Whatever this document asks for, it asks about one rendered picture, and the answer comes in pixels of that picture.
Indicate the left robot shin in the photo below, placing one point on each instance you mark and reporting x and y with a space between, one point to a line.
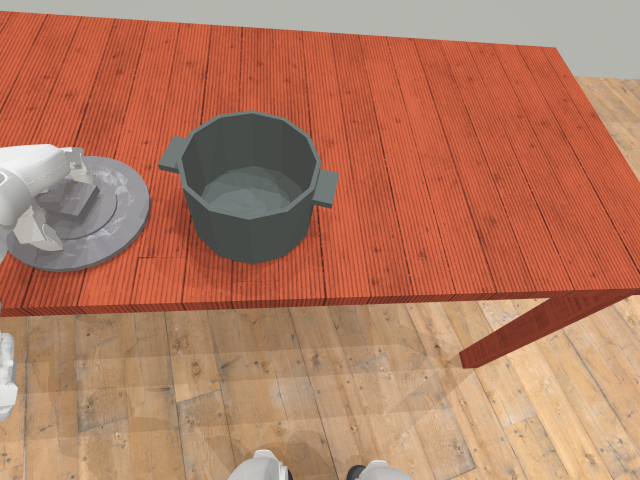
264 453

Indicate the left robot thigh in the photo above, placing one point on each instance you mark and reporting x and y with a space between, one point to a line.
262 468

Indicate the left robot hand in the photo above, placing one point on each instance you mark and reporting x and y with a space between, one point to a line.
39 167

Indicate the lid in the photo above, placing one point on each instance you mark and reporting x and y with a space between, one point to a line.
115 219

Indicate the table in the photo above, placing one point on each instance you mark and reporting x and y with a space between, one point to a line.
468 171

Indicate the knob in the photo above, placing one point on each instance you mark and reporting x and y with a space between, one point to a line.
70 199

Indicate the pot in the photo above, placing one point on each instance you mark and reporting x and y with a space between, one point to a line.
251 181

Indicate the left robot forearm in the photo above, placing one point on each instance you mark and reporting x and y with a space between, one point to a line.
15 199

